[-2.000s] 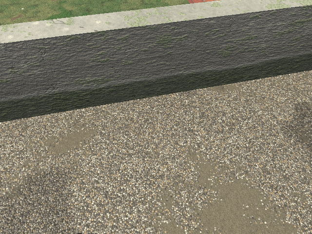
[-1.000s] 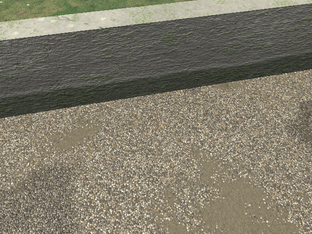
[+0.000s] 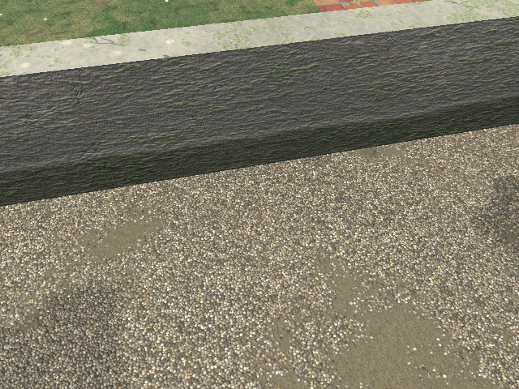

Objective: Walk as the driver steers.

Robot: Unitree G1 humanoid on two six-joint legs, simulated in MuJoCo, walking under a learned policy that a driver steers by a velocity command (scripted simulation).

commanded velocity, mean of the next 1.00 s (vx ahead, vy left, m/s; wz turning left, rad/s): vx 0.46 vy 0.00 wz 0.00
